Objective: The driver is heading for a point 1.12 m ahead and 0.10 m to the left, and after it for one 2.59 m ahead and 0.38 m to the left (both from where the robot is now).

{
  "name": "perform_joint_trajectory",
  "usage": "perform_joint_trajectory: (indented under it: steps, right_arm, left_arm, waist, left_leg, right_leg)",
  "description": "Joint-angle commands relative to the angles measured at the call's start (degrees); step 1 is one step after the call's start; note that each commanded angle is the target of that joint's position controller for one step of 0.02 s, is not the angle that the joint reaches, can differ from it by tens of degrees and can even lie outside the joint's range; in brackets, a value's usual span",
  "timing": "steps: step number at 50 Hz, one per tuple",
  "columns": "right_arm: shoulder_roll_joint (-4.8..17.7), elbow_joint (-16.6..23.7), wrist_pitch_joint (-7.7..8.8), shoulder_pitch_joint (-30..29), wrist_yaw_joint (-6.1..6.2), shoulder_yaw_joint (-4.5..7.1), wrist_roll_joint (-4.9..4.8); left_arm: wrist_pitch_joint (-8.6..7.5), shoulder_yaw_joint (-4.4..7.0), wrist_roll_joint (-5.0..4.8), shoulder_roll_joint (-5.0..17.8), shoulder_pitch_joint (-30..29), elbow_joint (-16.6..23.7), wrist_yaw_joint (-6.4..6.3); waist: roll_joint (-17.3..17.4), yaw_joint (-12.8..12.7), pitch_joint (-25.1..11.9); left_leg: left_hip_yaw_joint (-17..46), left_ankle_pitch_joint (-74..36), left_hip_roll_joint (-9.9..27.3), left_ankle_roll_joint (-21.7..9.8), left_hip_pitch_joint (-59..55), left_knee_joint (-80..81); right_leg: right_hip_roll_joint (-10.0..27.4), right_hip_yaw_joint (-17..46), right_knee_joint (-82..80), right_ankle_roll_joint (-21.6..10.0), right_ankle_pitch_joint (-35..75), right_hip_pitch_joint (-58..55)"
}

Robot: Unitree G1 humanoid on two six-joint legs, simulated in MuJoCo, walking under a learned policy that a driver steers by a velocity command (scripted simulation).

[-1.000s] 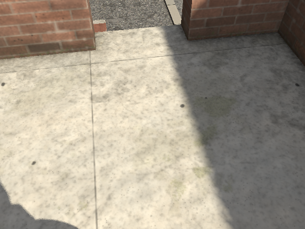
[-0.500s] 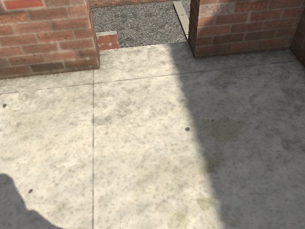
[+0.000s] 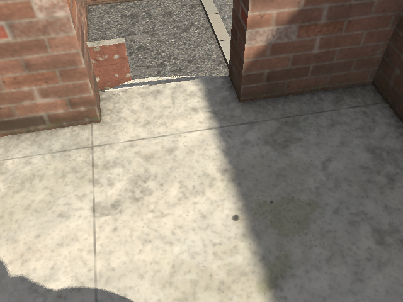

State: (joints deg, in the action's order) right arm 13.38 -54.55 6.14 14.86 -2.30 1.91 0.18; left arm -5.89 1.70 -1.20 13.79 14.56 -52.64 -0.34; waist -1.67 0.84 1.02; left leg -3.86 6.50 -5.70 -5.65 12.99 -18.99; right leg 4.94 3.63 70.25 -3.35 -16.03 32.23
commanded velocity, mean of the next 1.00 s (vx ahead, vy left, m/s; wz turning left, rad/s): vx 0.50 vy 0.00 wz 0.00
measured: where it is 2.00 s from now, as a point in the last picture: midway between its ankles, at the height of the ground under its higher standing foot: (220, 172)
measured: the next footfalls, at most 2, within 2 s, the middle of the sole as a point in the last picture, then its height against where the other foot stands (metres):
right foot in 0.34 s outside the picture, level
left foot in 0.90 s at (189, 257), level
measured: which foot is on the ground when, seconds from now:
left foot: down 0.00-0.34, up 0.36-0.88, down 0.90-1.00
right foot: up 0.00-0.32, down 0.34-0.90, up 0.92-1.00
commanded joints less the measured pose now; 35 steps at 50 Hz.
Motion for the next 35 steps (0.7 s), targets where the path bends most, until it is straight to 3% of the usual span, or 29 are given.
perform_joint_trajectory:
  steps: [1,3,6,11,14,15,16,17,18,19,20,21,22,24,26,30,35]
  right_arm:
    - [5.5,2.4,1.45,-2.4,0.38,0.6,0.13]
    - [7.2,1.6,1.18,0.6,1.28,1.01,0.09]
    - [8.3,0.9,0.54,4.3,2.07,1.19,-0.67]
    - [9.2,-1.2,-0.47,9.3,2.15,1.48,-1.43]
    - [10.1,-1.5,-1.37,8.9,2.37,1.92,-1.45]
    - [10.4,-1.3,-1.7,7.7,2.42,1.97,-1.41]
    - [9.4,-0.9,-1.98,6.9,2.41,1.55,-1.05]
    - [7.0,0.7,-1.88,6.4,2.41,0.46,-0.08]
    - [-0.3,1.2,-0.5,12.9,1.88,-1.67,-0.31]
    - [4.6,0.4,0.87,11.6,1.71,-0.69,-1.38]
    - [9.0,2.1,1.61,6.3,1.54,0.52,-2.62]
    - [9.0,2.8,1.61,3.2,1.86,0.63,-2.46]
    - [8.2,3.1,1.24,1.4,2.19,0.88,-1.55]
    - [6.0,2.8,-0.32,3.1,2.37,1.06,-1.11]
    - [4.7,2.8,-1.31,3.3,2.51,1.08,-0.98]
    - [4.5,5.7,-1.57,-5.0,2.55,1.35,-0.44]
    - [3.4,8.3,-1.07,-14.7,1.76,0.89,-0.87]
  left_arm:
    - [0.9,0.93,0.91,2.9,5.0,2.1,-0.91]
    - [0.7,1.03,1.27,3.1,-0.5,4.1,-1.02]
    - [0.19,0.7,0.98,2.3,-7.9,6.1,-0.6]
    - [-0.18,0.37,-0.02,2.7,-16.3,8.9,0.94]
    - [-0.92,0.9,-0.08,4.5,-15.3,9.7,1.93]
    - [-1.14,1.54,0.02,5.7,-11.8,8.9,2.0]
    - [-1.28,2.92,0.11,8.0,-3.5,6.4,1.78]
    - [-1.37,4.43,0.63,12.8,8.3,3.8,1.32]
    - [-0.79,5.78,1.09,18.1,14.0,2.2,1.52]
    - [-0.86,4.2,1.06,12.3,14.0,2.4,1.71]
    - [-1.01,3.18,0.9,9.4,8.5,3.5,1.67]
    - [-0.92,2.51,0.92,7.7,3.0,4.8,1.75]
    - [-0.88,2.03,1.1,6.1,-0.1,5.3,2.06]
    - [-1.07,1.56,1.51,4.4,-1.2,4.5,2.48]
    - [-1.34,1.93,1.41,5.6,0.9,3.1,2.31]
    - [-0.74,2.32,1.35,7.1,4.6,1.2,1.04]
    - [-0.2,2.39,0.71,8.0,8.7,-0.8,0.26]
  waist:
    - [4.1,-3.5,2.0]
    - [3.6,-1.8,2.2]
    - [3.6,0.8,1.9]
    - [4.7,3.9,3.1]
    - [5.8,1.9,2.3]
    - [6.2,-0.5,0.5]
    - [5.3,-4.3,-4.2]
    - [0.4,-8.6,-13.1]
    - [-15.3,-6.6,-20.2]
    - [-12.2,-7.5,-21.0]
    - [-8.4,-6.3,-12.9]
    - [-3.8,-4.4,-8.9]
    - [-1.3,-3.0,-5.5]
    - [-2.9,-0.3,-3.7]
    - [-2.4,0.5,-2.4]
    - [-1.3,-1.0,0.0]
    - [-1.7,-3.9,2.4]
  left_leg:
    - [13.1,-2.2,15.9,-10.3,6.4,14.3]
    - [12.5,-3.7,15.9,-9.8,3.7,14.3]
    - [10.0,-5.1,14.9,-7.5,-0.1,13.3]
    - [10.4,-2.7,17.6,-6.5,-8.6,9.9]
    - [11.9,-5.6,20.1,-5.2,-13.0,5.5]
    - [11.1,-12.5,19.5,-4.3,-13.0,1.4]
    - [8.6,-20.9,16.4,-2.9,-11.4,-8.1]
    - [4.9,-15.0,12.7,-0.6,-1.8,-25.6]
    - [1.7,12.5,2.6,3.5,22.7,-46.7]
    - [10.4,24.6,3.8,2.6,29.7,-55.4]
    - [10.6,20.3,7.0,1.4,33.4,-57.3]
    - [8.9,14.7,10.1,1.4,31.2,-55.2]
    - [8.2,11.2,11.8,1.8,29.1,-51.6]
    - [8.0,7.6,13.5,2.3,23.4,-47.2]
    - [7.2,5.4,13.7,3.1,23.7,-44.5]
    - [6.8,-4.0,13.9,4.6,29.7,-33.2]
    - [4.6,-12.8,11.6,4.5,27.2,-18.6]
  right_leg:
    - [4.1,0.1,-5.2,2.0,5.7,1.9]
    - [4.7,-0.3,-12.7,2.9,12.4,5.7]
    - [2.9,-1.8,-26.4,3.0,20.4,4.9]
    - [0.6,-2.9,-37.2,2.8,18.6,3.8]
    - [-0.6,-3.3,-41.0,0.4,11.9,0.2]
    - [-2.1,-4.6,-42.4,-0.6,10.5,-5.3]
    - [-3.7,-5.6,-43.4,-2.2,10.2,-16.0]
    - [4.5,3.5,-42.4,-6.1,11.5,-33.2]
    - [17.2,29.0,-47.6,-15.0,2.6,-54.2]
    - [18.0,37.8,-52.9,-15.0,-1.6,-54.4]
    - [16.3,29.4,-53.3,-12.1,0.9,-47.2]
    - [13.9,21.6,-54.4,-10.6,6.8,-39.2]
    - [11.5,16.6,-56.5,-9.9,11.1,-32.5]
    - [8.4,10.6,-59.8,-8.9,15.0,-25.9]
    - [7.6,7.2,-61.4,-9.7,20.0,-24.2]
    - [7.4,3.7,-63.0,-9.4,23.3,-26.3]
    - [6.2,0.4,-64.1,-7.8,19.0,-28.3]
Velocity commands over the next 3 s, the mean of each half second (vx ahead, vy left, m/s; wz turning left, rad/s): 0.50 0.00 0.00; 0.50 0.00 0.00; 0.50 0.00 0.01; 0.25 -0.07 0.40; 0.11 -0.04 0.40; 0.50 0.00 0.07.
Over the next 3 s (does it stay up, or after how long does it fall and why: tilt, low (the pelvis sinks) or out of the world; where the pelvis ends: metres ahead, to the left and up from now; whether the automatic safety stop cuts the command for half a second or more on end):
stays up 1.16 0.04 0.00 its command is cut before an obstacle after 1.6 s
